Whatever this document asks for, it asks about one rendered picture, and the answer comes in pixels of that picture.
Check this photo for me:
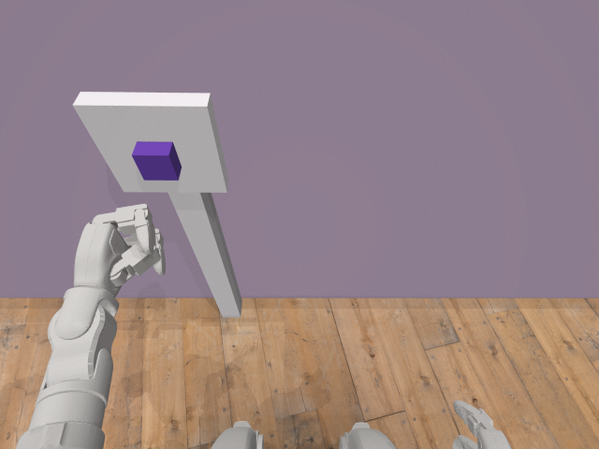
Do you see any right robot thigh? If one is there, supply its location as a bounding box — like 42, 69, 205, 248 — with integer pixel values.
340, 428, 397, 449

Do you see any button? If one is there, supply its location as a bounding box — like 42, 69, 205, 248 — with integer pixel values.
132, 141, 182, 181

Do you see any right robot hand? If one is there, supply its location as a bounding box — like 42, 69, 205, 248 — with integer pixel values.
452, 400, 512, 449

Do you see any robot left forearm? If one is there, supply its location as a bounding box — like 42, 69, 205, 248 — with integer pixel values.
16, 285, 119, 449

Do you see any left robot hand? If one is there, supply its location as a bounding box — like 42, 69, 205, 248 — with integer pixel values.
74, 204, 166, 297

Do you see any left robot thigh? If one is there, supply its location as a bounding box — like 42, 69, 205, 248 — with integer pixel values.
211, 427, 264, 449

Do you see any robot thigh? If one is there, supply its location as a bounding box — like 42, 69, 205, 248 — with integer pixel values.
211, 427, 264, 449
340, 428, 397, 449

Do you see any panel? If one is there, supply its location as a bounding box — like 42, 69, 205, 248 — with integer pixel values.
72, 92, 242, 317

